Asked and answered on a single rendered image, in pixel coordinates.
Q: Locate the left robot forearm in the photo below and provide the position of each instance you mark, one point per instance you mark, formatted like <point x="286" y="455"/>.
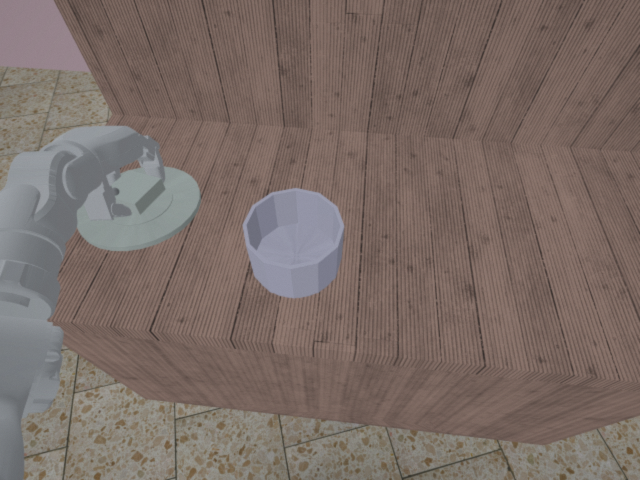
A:
<point x="38" y="215"/>

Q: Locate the left robot upper arm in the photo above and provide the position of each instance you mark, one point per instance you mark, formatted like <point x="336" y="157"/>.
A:
<point x="30" y="363"/>

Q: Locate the knob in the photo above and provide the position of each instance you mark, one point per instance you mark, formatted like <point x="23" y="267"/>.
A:
<point x="138" y="191"/>

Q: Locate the robot left hand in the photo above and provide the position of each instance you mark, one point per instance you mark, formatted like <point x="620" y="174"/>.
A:
<point x="115" y="147"/>

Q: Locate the pot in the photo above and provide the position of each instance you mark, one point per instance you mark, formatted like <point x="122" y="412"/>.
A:
<point x="294" y="240"/>

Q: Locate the lid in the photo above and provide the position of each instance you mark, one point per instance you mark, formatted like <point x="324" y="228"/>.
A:
<point x="170" y="213"/>

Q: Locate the table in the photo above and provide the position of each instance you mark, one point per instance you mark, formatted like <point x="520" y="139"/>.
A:
<point x="484" y="156"/>

